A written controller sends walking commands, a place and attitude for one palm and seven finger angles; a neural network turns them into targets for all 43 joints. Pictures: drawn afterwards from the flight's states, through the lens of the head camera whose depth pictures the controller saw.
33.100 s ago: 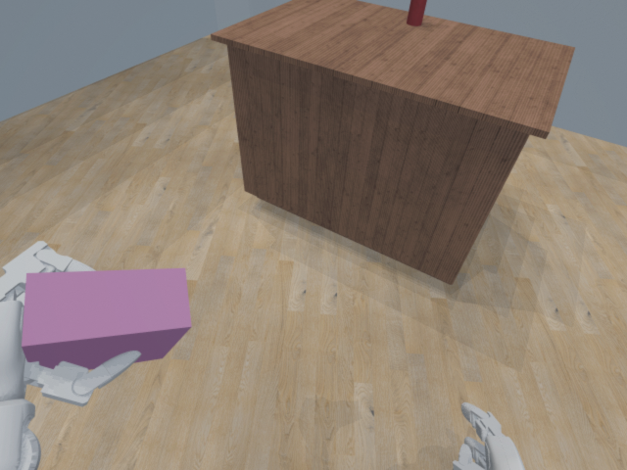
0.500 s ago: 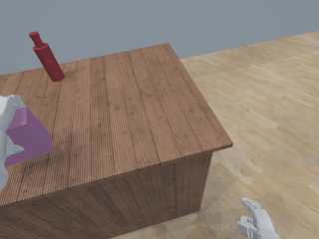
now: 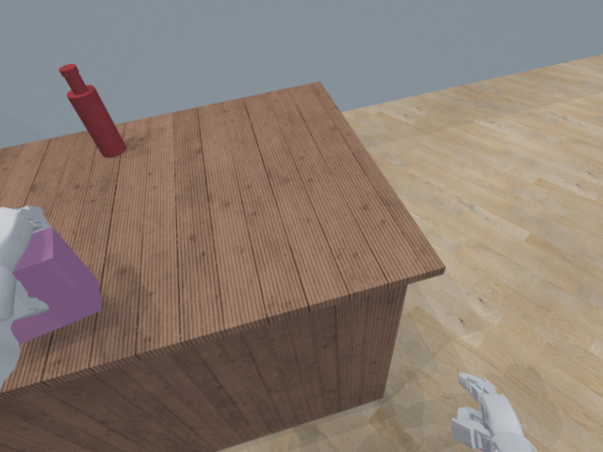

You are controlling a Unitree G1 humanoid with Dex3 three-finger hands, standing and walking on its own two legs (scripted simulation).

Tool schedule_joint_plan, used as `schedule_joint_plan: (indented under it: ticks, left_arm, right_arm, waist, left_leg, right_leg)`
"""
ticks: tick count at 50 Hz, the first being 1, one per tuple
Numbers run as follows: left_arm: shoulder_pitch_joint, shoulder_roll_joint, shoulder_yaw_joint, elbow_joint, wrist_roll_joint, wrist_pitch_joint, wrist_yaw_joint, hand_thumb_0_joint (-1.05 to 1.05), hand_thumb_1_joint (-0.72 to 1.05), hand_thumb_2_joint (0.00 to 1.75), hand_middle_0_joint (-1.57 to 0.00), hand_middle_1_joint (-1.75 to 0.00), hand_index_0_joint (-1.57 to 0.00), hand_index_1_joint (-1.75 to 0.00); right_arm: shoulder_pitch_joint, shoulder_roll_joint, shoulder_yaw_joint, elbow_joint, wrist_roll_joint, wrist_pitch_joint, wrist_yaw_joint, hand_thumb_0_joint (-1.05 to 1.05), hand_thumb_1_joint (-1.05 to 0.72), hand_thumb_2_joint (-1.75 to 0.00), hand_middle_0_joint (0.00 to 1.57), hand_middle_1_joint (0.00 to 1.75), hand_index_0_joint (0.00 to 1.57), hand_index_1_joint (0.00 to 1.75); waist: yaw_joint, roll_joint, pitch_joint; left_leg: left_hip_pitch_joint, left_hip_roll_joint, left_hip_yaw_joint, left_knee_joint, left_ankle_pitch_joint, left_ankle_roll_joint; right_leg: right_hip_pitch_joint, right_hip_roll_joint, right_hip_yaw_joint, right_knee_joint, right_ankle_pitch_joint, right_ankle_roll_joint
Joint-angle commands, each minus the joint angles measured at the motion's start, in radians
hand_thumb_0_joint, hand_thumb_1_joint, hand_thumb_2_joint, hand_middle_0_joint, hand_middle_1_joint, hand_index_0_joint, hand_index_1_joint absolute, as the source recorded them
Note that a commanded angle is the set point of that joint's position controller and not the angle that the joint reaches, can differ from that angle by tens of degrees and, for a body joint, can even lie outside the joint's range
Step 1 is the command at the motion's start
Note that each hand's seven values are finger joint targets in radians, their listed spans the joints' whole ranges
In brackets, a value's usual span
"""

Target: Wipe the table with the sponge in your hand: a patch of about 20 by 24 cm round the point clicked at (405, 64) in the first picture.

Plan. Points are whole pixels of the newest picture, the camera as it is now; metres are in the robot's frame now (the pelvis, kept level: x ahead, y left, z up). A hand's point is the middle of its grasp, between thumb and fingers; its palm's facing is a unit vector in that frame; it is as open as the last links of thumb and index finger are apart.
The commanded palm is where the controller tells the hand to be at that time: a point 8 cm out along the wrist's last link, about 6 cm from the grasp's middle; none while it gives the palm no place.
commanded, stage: lower the sponge onto the table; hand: left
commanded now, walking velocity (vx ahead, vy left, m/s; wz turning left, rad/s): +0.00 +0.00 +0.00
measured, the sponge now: (31, 300) +0.24 +0.40 +0.09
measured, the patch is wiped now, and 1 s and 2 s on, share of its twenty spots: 0.00 0.00 0.20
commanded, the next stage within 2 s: wipe forward along the first lane in 1.32 s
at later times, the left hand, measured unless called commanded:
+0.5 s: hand (58, 290) +0.25 +0.36 +0.10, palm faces -0.18 -0.07 -0.98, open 9.7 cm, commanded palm +0.24 +0.35 +0.19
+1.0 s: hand (75, 284) +0.27 +0.34 +0.10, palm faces -0.07 -0.02 -1.00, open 9.7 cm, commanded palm +0.25 +0.35 +0.17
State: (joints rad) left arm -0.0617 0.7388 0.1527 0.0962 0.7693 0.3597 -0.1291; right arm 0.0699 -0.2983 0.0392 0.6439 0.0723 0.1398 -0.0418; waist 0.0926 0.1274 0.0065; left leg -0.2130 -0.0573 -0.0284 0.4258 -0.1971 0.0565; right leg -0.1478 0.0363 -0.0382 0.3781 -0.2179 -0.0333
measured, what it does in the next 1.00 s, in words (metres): stands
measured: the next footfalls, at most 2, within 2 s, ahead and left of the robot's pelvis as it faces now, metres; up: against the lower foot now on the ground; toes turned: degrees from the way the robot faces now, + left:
none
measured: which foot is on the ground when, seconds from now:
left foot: down 0.00-1.00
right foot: down 0.00-1.00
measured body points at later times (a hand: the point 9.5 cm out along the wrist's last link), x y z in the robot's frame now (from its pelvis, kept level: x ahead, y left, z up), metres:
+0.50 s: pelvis +0.00 +0.00 +0.00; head +0.01 -0.04 +0.45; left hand +0.26 +0.36 +0.16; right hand +0.21 -0.22 -0.11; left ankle +0.02 +0.08 -0.74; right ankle -0.01 -0.10 -0.74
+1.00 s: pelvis +0.01 +0.00 +0.00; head +0.02 -0.03 +0.45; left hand +0.26 +0.34 +0.16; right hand +0.22 -0.22 -0.11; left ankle +0.02 +0.08 -0.74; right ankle -0.01 -0.10 -0.74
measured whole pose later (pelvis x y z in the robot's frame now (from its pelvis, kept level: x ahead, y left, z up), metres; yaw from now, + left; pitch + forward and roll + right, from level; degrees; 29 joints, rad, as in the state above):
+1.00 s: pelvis +0.01 +0.00 +0.00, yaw +1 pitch +0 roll -1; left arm 0.01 0.66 0.11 0.05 0.84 0.13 -0.09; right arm 0.11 -0.28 0.03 0.65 0.05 0.10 -0.06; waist 0.10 0.10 0.01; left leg -0.22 -0.06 -0.04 0.45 -0.23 0.06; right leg -0.14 0.03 -0.05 0.39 -0.25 -0.03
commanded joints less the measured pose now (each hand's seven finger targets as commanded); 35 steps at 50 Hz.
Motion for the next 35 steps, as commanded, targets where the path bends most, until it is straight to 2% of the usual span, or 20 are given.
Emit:
schedule_joint_plan:
  ticks: [1, 4, 5, 6, 7, 8, 9, 10, 12, 15, 16, 19, 20, 23, 24, 25, 27, 29, 30, 35]
  left_arm:
    - [-0.299, 0.188, -0.026, -0.325, 0.045, -0.107, -0.078, 0.00, 0.10, 1.30, -1.20, -1.60, -1.20, -1.60]
    - [-0.384, 0.329, 0.115, -0.421, 0.080, -0.271, -0.030, 0.00, 0.10, 1.30, -1.20, -1.60, -1.20, -1.60]
    - [-0.436, 0.392, 0.173, -0.490, 0.094, -0.306, 0.007, 0.00, 0.10, 1.30, -1.20, -1.60, -1.20, -1.60]
    - [-0.428, 0.376, 0.192, -0.470, 0.107, -0.331, 0.049, 0.00, 0.10, 1.30, -1.20, -1.60, -1.20, -1.60]
    - [-0.396, 0.390, 0.230, -0.395, 0.112, -0.335, 0.088, 0.00, 0.10, 1.30, -1.20, -1.60, -1.20, -1.60]
    - [-0.409, 0.343, 0.209, -0.349, 0.102, -0.328, 0.111, 0.00, 0.10, 1.30, -1.20, -1.60, -1.20, -1.60]
    - [-0.424, 0.338, 0.214, -0.293, 0.096, -0.308, 0.130, 0.00, 0.10, 1.30, -1.20, -1.60, -1.20, -1.60]
    - [-0.416, 0.343, 0.233, -0.260, 0.085, -0.275, 0.146, 0.00, 0.10, 1.30, -1.20, -1.60, -1.20, -1.60]
    - [-0.358, 0.283, 0.188, -0.137, 0.059, -0.194, 0.169, 0.00, 0.10, 1.30, -1.20, -1.60, -1.20, -1.60]
    - [-0.239, 0.224, 0.123, -0.034, 0.043, -0.091, 0.118, 0.00, 0.10, 1.30, -1.20, -1.60, -1.20, -1.60]
    - [-0.216, 0.204, 0.081, -0.011, 0.043, -0.061, 0.088, 0.00, 0.10, 1.30, -1.20, -1.60, -1.20, -1.60]
    - [-0.195, 0.177, 0.002, -0.044, 0.055, -0.007, -0.010, 0.00, 0.10, 1.30, -1.20, -1.60, -1.20, -1.60]
    - [-0.193, 0.164, -0.003, -0.099, 0.053, -0.019, -0.038, 0.00, 0.10, 1.30, -1.20, -1.60, -1.20, -1.60]
    - [-0.230, 0.243, 0.052, -0.237, 0.064, -0.147, -0.073, 0.00, 0.10, 1.30, -1.20, -1.60, -1.20, -1.60]
    - [-0.256, 0.252, 0.063, -0.290, 0.064, -0.205, -0.068, 0.00, 0.10, 1.30, -1.20, -1.60, -1.20, -1.60]
    - [-0.332, 0.303, 0.105, -0.396, 0.067, -0.262, -0.046, 0.00, 0.10, 1.30, -1.20, -1.60, -1.20, -1.60]
    - [-0.324, 0.332, 0.172, -0.356, 0.082, -0.342, 0.022, 0.00, 0.10, 1.30, -1.20, -1.60, -1.20, -1.60]
    - [-0.324, 0.312, 0.189, -0.266, 0.093, -0.355, 0.079, 0.00, 0.10, 1.30, -1.20, -1.60, -1.20, -1.60]
    - [-0.327, 0.323, 0.214, -0.247, 0.087, -0.342, 0.099, 0.00, 0.10, 1.30, -1.20, -1.60, -1.20, -1.60]
    - [-0.240, 0.251, 0.178, -0.128, 0.067, -0.218, 0.146, 0.00, 0.10, 1.30, -1.20, -1.60, -1.20, -1.60]
  right_arm:
    - [-0.153, -0.093, -0.025, -0.194, 0.001, -0.098, -0.033, 0.00, -0.90, -0.90, 0.20, 0.30, 0.20, 0.30]
    - [-0.109, -0.080, -0.031, -0.182, -0.022, -0.121, -0.066, 0.00, -0.90, -0.90, 0.20, 0.30, 0.20, 0.30]
    - [-0.141, -0.076, -0.021, -0.190, -0.021, -0.143, -0.071, 0.00, -0.90, -0.90, 0.20, 0.30, 0.20, 0.30]
    - [-0.094, -0.062, -0.025, -0.166, -0.037, -0.149, -0.080, 0.00, -0.90, -0.90, 0.20, 0.30, 0.20, 0.30]
    - [-0.079, -0.069, -0.036, -0.138, -0.038, -0.144, -0.077, 0.00, -0.90, -0.90, 0.20, 0.30, 0.20, 0.30]
    - [-0.078, -0.068, -0.039, -0.129, -0.032, -0.137, -0.067, 0.00, -0.90, -0.90, 0.20, 0.30, 0.20, 0.30]
    - [-0.082, -0.072, -0.045, -0.118, -0.028, -0.130, -0.057, 0.00, -0.90, -0.90, 0.20, 0.30, 0.20, 0.30]
    - [-0.127, -0.066, -0.036, -0.126, -0.018, -0.130, -0.047, 0.00, -0.90, -0.90, 0.20, 0.30, 0.20, 0.30]
    - [-0.119, -0.085, -0.051, -0.106, -0.020, -0.102, -0.030, 0.00, -0.90, -0.90, 0.20, 0.30, 0.20, 0.30]
    - [-0.170, -0.102, -0.038, -0.126, -0.012, -0.076, -0.013, 0.00, -0.90, -0.90, 0.20, 0.30, 0.20, 0.30]
    - [-0.152, -0.118, -0.038, -0.127, -0.014, -0.066, -0.009, 0.00, -0.90, -0.90, 0.20, 0.30, 0.20, 0.30]
    - [-0.163, -0.124, -0.039, -0.154, -0.004, -0.049, -0.001, 0.00, -0.90, -0.90, 0.20, 0.30, 0.20, 0.30]
    - [-0.196, -0.107, -0.025, -0.183, 0.004, -0.060, 0.002, 0.00, -0.90, -0.90, 0.20, 0.30, 0.20, 0.30]
    - [-0.131, -0.100, -0.030, -0.186, -0.009, -0.075, -0.015, 0.00, -0.90, -0.90, 0.20, 0.30, 0.20, 0.30]
    - [-0.124, -0.089, -0.027, -0.196, -0.014, -0.083, -0.026, 0.00, -0.90, -0.90, 0.20, 0.30, 0.20, 0.30]
    - [-0.153, -0.076, -0.017, -0.209, -0.010, -0.104, -0.037, 0.00, -0.90, -0.90, 0.20, 0.30, 0.20, 0.30]
    - [-0.078, -0.077, -0.035, -0.172, -0.029, -0.118, -0.060, 0.00, -0.90, -0.90, 0.20, 0.30, 0.20, 0.30]
    - [-0.056, -0.083, -0.049, -0.135, -0.028, -0.119, -0.060, 0.00, -0.90, -0.90, 0.20, 0.30, 0.20, 0.30]
    - [-0.089, -0.082, -0.045, -0.141, -0.020, -0.125, -0.054, 0.00, -0.90, -0.90, 0.20, 0.30, 0.20, 0.30]
    - [-0.123, -0.094, -0.055, -0.129, -0.016, -0.092, -0.022, 0.00, -0.90, -0.90, 0.20, 0.30, 0.20, 0.30]
  waist:
    - [-0.049, -0.104, -0.257]
    - [-0.024, -0.064, -0.269]
    - [-0.002, 0.015, -0.279]
    - [0.005, 0.038, -0.284]
    - [0.008, 0.073, -0.230]
    - [0.006, 0.082, -0.198]
    - [0.011, 0.099, -0.168]
    - [0.032, 0.133, -0.150]
    - [0.039, 0.063, -0.154]
    - [0.041, -0.022, -0.147]
    - [0.030, -0.074, -0.162]
    - [0.000, -0.110, -0.203]
    - [0.000, -0.094, -0.229]
    - [-0.023, -0.114, -0.284]
    - [-0.023, -0.104, -0.274]
    - [-0.018, -0.048, -0.289]
    - [-0.009, -0.007, -0.236]
    - [-0.010, 0.030, -0.171]
    - [0.009, 0.077, -0.148]
    - [0.026, 0.030, -0.175]
  left_leg:
    - [0.121, 0.023, -0.053, -0.024, 0.150, 0.020]
    - [0.196, 0.022, -0.070, -0.036, 0.151, 0.028]
    - [0.206, 0.025, -0.085, -0.051, 0.148, 0.022]
    - [0.215, 0.030, -0.078, -0.054, 0.196, 0.010]
    - [0.188, 0.034, -0.086, -0.065, 0.196, -0.007]
    - [0.162, 0.030, -0.095, -0.072, 0.193, -0.019]
    - [0.137, 0.031, -0.093, -0.078, 0.173, -0.028]
    - [0.120, 0.023, -0.092, -0.086, 0.159, -0.028]
    - [0.071, 0.026, -0.063, -0.083, 0.173, -0.042]
    - [0.033, 0.019, -0.042, -0.089, 0.167, -0.037]
    - [0.017, 0.022, -0.035, -0.083, 0.164, -0.034]
    - [0.023, 0.020, -0.033, -0.059, 0.163, -0.014]
    - [0.045, 0.019, -0.036, -0.048, 0.177, -0.006]
    - [0.112, 0.015, -0.041, -0.017, 0.201, 0.020]
    - [0.137, 0.015, -0.046, -0.017, 0.199, 0.027]
    - [0.169, 0.022, -0.061, -0.023, 0.188, 0.028]
    - [0.180, 0.023, -0.064, -0.029, 0.189, 0.022]
    - [0.146, 0.026, -0.079, -0.039, 0.175, 0.005]
    - [0.131, 0.022, -0.080, -0.044, 0.169, 0.001]
    - [0.068, 0.020, -0.057, -0.043, 0.214, -0.023]
  right_leg:
    - [0.026, -0.012, 0.037, -0.040, 0.130, -0.015]
    - [0.029, 0.001, 0.036, -0.054, 0.092, -0.023]
    - [0.033, 0.017, 0.068, -0.048, 0.088, -0.044]
    - [0.048, 0.013, 0.045, -0.038, 0.102, -0.049]
    - [0.028, 0.018, 0.043, -0.049, 0.092, -0.053]
    - [0.020, 0.016, 0.038, -0.055, 0.090, -0.053]
    - [0.009, 0.012, 0.047, -0.061, 0.076, -0.057]
    - [0.021, 0.016, 0.080, -0.066, 0.061, -0.074]
    - [0.052, 0.000, 0.052, -0.066, 0.072, -0.064]
    - [0.074, -0.003, 0.062, -0.066, 0.098, -0.055]
    - [0.086, -0.011, 0.041, -0.059, 0.119, -0.045]
    - [0.090, -0.018, 0.036, -0.043, 0.160, -0.027]
    - [0.093, -0.012, 0.052, -0.036, 0.174, -0.034]
    - [0.087, -0.012, 0.036, -0.032, 0.199, -0.022]
    - [0.068, -0.009, 0.031, -0.036, 0.179, -0.021]
    - [0.048, 0.008, 0.057, -0.038, 0.146, -0.032]
    - [0.015, 0.009, 0.034, -0.051, 0.110, -0.036]
    - [-0.021, 0.011, 0.037, -0.057, 0.087, -0.043]
    - [-0.023, 0.013, 0.069, -0.058, 0.083, -0.060]
    - [0.038, 0.003, 0.055, -0.041, 0.128, -0.058]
